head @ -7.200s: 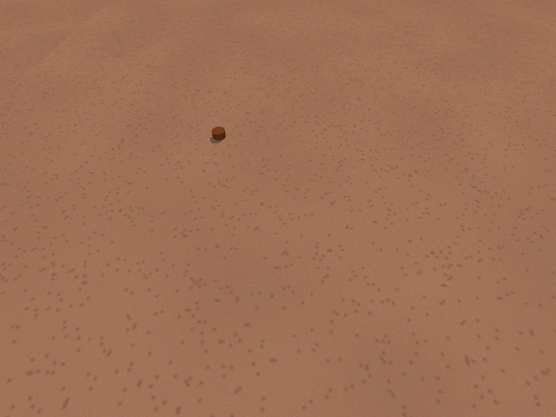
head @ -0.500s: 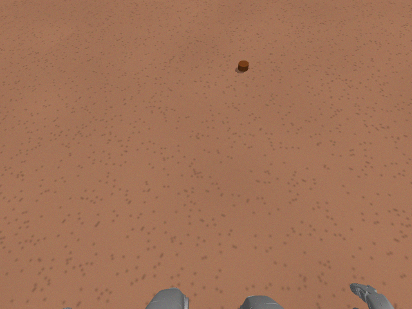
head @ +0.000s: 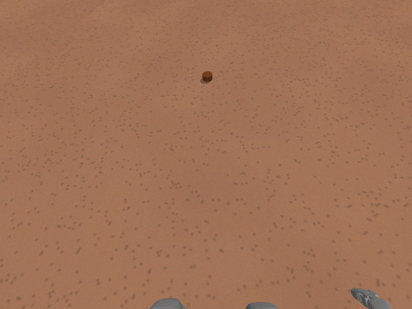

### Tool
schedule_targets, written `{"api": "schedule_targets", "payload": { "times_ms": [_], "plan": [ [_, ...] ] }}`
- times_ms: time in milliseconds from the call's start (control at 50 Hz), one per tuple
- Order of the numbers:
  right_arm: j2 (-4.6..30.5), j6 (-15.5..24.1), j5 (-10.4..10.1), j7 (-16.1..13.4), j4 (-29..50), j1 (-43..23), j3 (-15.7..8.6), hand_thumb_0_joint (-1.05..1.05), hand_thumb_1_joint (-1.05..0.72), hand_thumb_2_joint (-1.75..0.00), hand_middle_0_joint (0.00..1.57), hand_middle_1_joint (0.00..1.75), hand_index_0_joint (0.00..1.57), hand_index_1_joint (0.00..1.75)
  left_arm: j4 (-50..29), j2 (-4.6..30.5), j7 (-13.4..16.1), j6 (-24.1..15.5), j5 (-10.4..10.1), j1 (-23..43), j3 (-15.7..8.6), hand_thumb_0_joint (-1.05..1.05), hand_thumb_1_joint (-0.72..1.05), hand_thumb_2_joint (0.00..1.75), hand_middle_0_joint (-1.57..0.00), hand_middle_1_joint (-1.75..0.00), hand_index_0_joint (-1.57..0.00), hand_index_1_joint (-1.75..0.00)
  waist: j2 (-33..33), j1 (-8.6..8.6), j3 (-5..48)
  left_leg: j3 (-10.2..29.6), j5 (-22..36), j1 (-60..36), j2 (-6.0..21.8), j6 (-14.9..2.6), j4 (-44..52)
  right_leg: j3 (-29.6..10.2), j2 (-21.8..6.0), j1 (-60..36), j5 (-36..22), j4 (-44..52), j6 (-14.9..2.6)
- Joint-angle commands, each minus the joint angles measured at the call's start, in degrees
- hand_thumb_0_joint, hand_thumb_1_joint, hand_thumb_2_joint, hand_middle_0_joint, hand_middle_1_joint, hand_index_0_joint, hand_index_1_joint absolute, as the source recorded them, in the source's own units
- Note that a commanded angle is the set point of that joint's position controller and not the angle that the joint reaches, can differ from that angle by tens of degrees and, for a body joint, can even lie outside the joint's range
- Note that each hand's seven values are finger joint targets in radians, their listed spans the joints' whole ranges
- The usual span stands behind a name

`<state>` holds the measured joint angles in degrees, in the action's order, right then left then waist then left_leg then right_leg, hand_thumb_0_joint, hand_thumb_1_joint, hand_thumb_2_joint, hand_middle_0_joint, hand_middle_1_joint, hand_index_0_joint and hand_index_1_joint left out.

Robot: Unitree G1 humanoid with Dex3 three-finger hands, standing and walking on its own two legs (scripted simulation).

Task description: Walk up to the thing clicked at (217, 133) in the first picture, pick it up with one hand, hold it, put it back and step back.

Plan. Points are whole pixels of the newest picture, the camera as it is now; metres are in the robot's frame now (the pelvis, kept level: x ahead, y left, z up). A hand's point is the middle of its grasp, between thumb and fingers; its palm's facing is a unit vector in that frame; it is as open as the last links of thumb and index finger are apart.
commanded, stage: walk up
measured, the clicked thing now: (207, 76) +1.72 +0.00 -0.74
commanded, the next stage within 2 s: stand in 0.62 s
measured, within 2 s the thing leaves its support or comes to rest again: neither
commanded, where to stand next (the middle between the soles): +0.05 +0.02 m, yaw -1 degrees
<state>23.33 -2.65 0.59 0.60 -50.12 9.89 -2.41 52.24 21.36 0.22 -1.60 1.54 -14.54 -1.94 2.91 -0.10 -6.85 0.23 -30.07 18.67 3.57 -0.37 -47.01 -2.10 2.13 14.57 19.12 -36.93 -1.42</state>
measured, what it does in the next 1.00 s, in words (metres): stands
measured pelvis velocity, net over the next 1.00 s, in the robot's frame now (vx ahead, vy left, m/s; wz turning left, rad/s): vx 0.00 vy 0.02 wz -0.03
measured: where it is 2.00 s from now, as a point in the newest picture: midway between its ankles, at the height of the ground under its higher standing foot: outside the picture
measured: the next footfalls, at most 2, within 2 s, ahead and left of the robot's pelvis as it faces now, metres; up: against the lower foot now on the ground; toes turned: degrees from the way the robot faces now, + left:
none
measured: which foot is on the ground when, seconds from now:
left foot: down 0.00-1.00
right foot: down 0.00-1.00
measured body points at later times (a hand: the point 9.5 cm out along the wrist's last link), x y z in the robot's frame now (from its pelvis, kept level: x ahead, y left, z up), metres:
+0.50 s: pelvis +0.00 +0.02 +0.02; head +0.01 +0.02 +0.47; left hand +0.11 +0.32 -0.11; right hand +0.07 -0.29 -0.11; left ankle +0.00 +0.16 -0.72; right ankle +0.01 -0.11 -0.72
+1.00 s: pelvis +0.00 +0.02 +0.02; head +0.00 +0.02 +0.47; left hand +0.10 +0.33 -0.10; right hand +0.08 -0.28 -0.11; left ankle +0.00 +0.16 -0.72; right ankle +0.01 -0.11 -0.72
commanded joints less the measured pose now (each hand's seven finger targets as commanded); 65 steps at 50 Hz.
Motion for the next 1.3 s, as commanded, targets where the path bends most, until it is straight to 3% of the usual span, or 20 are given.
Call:
{"api": "schedule_targets", "payload": {
  "times_ms": [0,60,100,120,140,160,180,200,240,260,340,580,600,640,700,900,940,1100,1220,1280],
  "plan": [
    [8.4,2.2,-0.8,-0.3,3.3,-1.7,-2.1,0.0,-0.9,-0.9,0.2,0.3,0.2,0.3,-3.8,14.5,1.4,-2.5,-0.2,2.7,-3.6,0.0,0.9,0.9,-0.2,-0.3,-0.2,-0.3,-12.1,-0.01,5.7,2.6,1.4,4.9,0.2,-0.69,2.3,-16.5,-14.5,-6.8,-23.5,13.1,-8.87],
    [8.4,2.8,-0.4,-0.5,1.7,-0.7,-1.9,0.0,-0.9,-0.9,0.2,0.3,0.2,0.3,-3.8,14.4,1.2,-2.0,-0.5,3.5,-3.3,0.0,0.9,0.9,-0.2,-0.3,-0.2,-0.3,-13.2,0.01,8.1,0.2,4.9,-2.8,-1.6,-0.35,10.2,-12.9,-12.0,-4.0,-27.5,10.2,-7.89],
    [8.0,3.4,-0.1,-0.7,-0.6,2.5,-2.1,0.0,-0.9,-0.9,0.2,0.3,0.2,0.3,-4.1,13.9,1.0,-1.2,-1.2,7.0,-3.1,0.0,0.9,0.9,-0.2,-0.3,-0.2,-0.3,-12.8,2.11,8.9,-1.1,16.5,-10.7,-2.2,-0.21,21.0,-9.7,-10.5,-0.1,-23.3,7.2,-5.58],
    [9.1,3.8,0.3,-0.9,-1.6,3.5,-2.5,0.0,-0.9,-0.9,0.2,0.3,0.2,0.3,-4.3,12.1,0.9,-0.9,-1.6,7.8,-2.7,0.0,0.9,0.9,-0.2,-0.3,-0.2,-0.3,-10.0,2.54,10.3,1.3,22.1,-14.1,-0.2,-1.04,23.5,-8.9,-9.5,1.5,-20.7,5.5,-3.67],
    [11.6,4.3,0.8,-1.1,-1.7,3.3,-3.1,0.0,-0.9,-0.9,0.2,0.3,0.2,0.3,-4.3,10.3,0.7,-0.7,-2.2,7.3,-2.2,0.0,0.9,0.9,-0.2,-0.3,-0.2,-0.3,-3.6,1.93,11.8,8.9,26.5,-15.6,6.0,-3.23,25.9,-6.7,-6.2,3.2,-15.8,1.7,-1.41],
    [12.9,4.6,0.6,-1.1,-1.0,-1.4,-2.8,0.0,-0.9,-0.9,0.2,0.3,0.2,0.3,-2.9,9.4,0.7,-0.4,-2.5,5.9,-1.9,0.0,0.9,0.9,-0.2,-0.3,-0.2,-0.3,-0.9,-0.35,10.2,14.8,21.6,-11.0,10.7,-6.68,27.3,-4.3,-2.1,2.8,-5.2,1.8,-0.09],
    [13.1,4.6,0.2,-0.7,-0.9,-4.9,-2.5,0.0,-0.9,-0.9,0.2,0.3,0.2,0.3,-0.6,10.5,0.9,-0.1,-2.2,4.5,-2.2,0.0,0.9,0.9,-0.2,-0.3,-0.2,-0.3,0.7,-2.05,8.1,13.8,15.6,-4.7,11.9,-8.33,27.0,-2.6,-2.5,-3.0,2.1,3.5,-0.33],
    [12.1,4.4,0.2,-0.4,-1.2,-6.6,-2.0,0.0,-0.9,-0.9,0.2,0.3,0.2,0.3,0.5,10.6,0.8,-0.4,-1.5,3.8,-2.0,0.0,0.9,0.9,-0.2,-0.3,-0.2,-0.3,0.8,-2.58,7.3,10.4,15.3,-3.3,9.7,-6.79,25.5,-4.2,-3.5,-5.4,0.0,7.9,-0.75],
    [9.6,4.2,0.0,-0.3,-1.7,-6.2,-1.2,0.0,-0.9,-0.9,0.2,0.3,0.2,0.3,1.3,12.0,0.3,-1.0,-1.2,6.6,-2.3,0.0,0.9,0.9,-0.2,-0.3,-0.2,-0.3,-0.7,-0.9,5.3,3.6,12.9,-2.9,2.8,-2.4,23.6,-9.5,-6.6,-4.3,-8.0,12.0,-2.24],
    [9.3,4.3,0.1,-0.4,-2.6,-4.9,-1.0,0.0,-0.9,-0.9,0.2,0.3,0.2,0.3,1.4,12.8,0.3,-1.1,-1.5,7.7,-2.3,0.0,0.9,0.9,-0.2,-0.3,-0.2,-0.3,-0.2,-0.19,3.6,2.9,10.8,-3.7,1.8,-1.51,24.4,-10.6,-7.5,-1.6,-8.0,12.4,-2.45],
    [9.8,4.6,0.0,-0.2,-4.9,-6.0,-1.1,0.0,-0.9,-0.9,0.2,0.3,0.2,0.3,3.9,11.5,0.1,-0.7,-1.6,8.9,-1.6,0.0,0.9,0.9,-0.2,-0.3,-0.2,-0.3,0.1,-0.47,3.9,4.7,12.2,-6.7,3.8,-2.13,27.5,-8.1,-5.7,-1.6,-8.3,13.8,-1.67],
    [9.3,4.6,-0.3,-0.5,-8.6,-6.3,-0.9,0.0,-0.9,-0.9,0.2,0.3,0.2,0.3,7.9,11.2,0.1,-0.7,-1.5,12.2,-1.1,0.0,0.9,0.9,-0.2,-0.3,-0.2,-0.3,-3.8,0.54,9.4,1.3,23.3,-14.0,3.8,-1.44,28.0,-8.2,-7.2,-5.5,-19.6,16.1,-0.61],
    [9.4,4.7,-0.3,-0.7,-8.8,-6.3,-0.7,0.0,-0.9,-0.9,0.2,0.3,0.2,0.3,8.2,11.2,0.1,-0.7,-1.2,12.5,-0.7,0.0,0.9,0.9,-0.2,-0.3,-0.2,-0.3,-2.9,1.01,9.5,3.2,27.4,-13.6,4.4,-0.94,29.0,-7.3,-7.8,-7.3,-23.1,15.9,0.29],
    [9.9,4.7,-0.3,-0.8,-9.1,-7.3,-0.9,0.0,-0.9,-0.9,0.2,0.3,0.2,0.3,8.7,11.2,0.1,-0.6,-1.3,11.8,-0.8,0.0,0.9,0.9,-0.2,-0.3,-0.2,-0.3,-2.5,0.55,10.5,2.6,29.9,-15.4,4.3,-0.68,28.7,-6.9,-7.9,-7.7,-24.9,16.1,0.55],
    [9.6,4.5,-0.3,-1.0,-9.9,-7.2,-0.7,0.0,-0.9,-0.9,0.2,0.3,0.2,0.3,9.1,11.4,0.1,-0.6,-1.3,12.4,-0.7,0.0,0.9,0.9,-0.2,-0.3,-0.2,-0.3,-3.2,0.79,10.4,2.5,30.4,-16.0,4.3,-0.55,29.0,-6.7,-8.0,-8.1,-25.5,16.9,0.72],
    [9.2,4.2,-0.2,-0.7,-10.9,-7.4,-0.7,0.0,-0.9,-0.9,0.2,0.3,0.2,0.3,9.6,11.7,0.3,-0.4,-1.1,12.6,-0.6,0.0,0.9,0.9,-0.2,-0.3,-0.2,-0.3,-2.9,0.99,8.2,2.6,24.4,-15.2,4.0,-0.2,30.7,-6.6,-8.2,-6.4,-18.5,19.6,0.71],
    [8.9,4.1,-0.2,-0.6,-11.0,-7.8,-0.7,0.0,-0.9,-0.9,0.2,0.3,0.2,0.3,9.8,11.7,0.3,-0.3,-1.2,12.1,-0.5,0.0,0.9,0.9,-0.2,-0.3,-0.2,-0.3,-3.4,0.76,6.7,2.9,21.7,-14.6,3.8,-0.17,31.3,-6.6,-7.8,-4.9,-14.8,20.4,0.81],
    [9.2,4.2,-0.1,-0.5,-11.1,-7.8,-0.7,0.0,-0.9,-0.9,0.2,0.3,0.2,0.3,9.6,11.6,0.2,-0.5,-1.1,11.3,-0.6,0.0,0.9,0.9,-0.2,-0.3,-0.2,-0.3,-2.5,0.56,8.4,3.1,22.9,-15.4,4.0,-0.51,31.2,-6.5,-8.2,-5.9,-17.0,20.3,0.84],
    [9.4,4.0,0.0,-0.5,-11.4,-7.4,-0.8,0.0,-0.9,-0.9,0.2,0.3,0.2,0.3,9.4,11.7,0.1,-0.2,-1.1,11.1,-0.6,0.0,0.9,0.9,-0.2,-0.3,-0.2,-0.3,-2.8,0.52,6.5,3.3,18.7,-13.8,3.7,-0.39,32.0,-6.7,-8.0,-4.5,-11.4,21.0,0.63],
    [9.1,4.0,-0.1,-0.5,-11.6,-6.7,-0.8,0.0,-0.9,-0.9,0.2,0.3,0.2,0.3,9.3,11.6,0.1,-0.3,-1.0,10.7,-0.4,0.0,0.9,0.9,-0.2,-0.3,-0.2,-0.3,-3.1,0.71,6.7,3.3,19.1,-13.9,3.7,-0.39,31.7,-6.8,-8.0,-4.1,-11.8,21.1,0.61]
  ]
}}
